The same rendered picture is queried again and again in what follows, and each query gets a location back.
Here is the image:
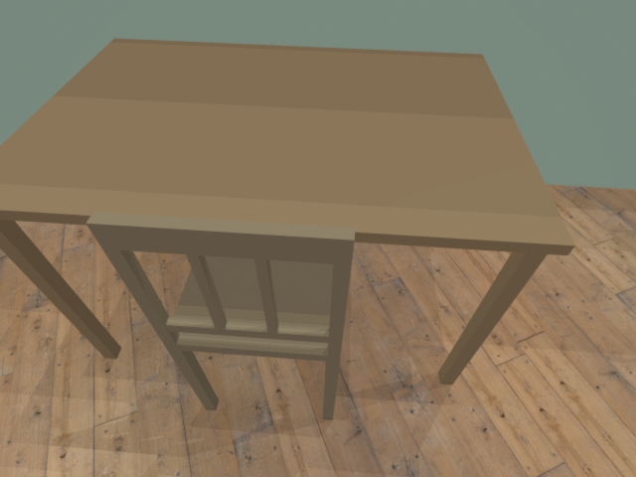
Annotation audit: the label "table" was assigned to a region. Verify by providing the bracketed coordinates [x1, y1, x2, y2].
[0, 39, 575, 385]

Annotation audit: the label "chair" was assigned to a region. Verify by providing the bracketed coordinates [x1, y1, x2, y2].
[86, 212, 355, 420]

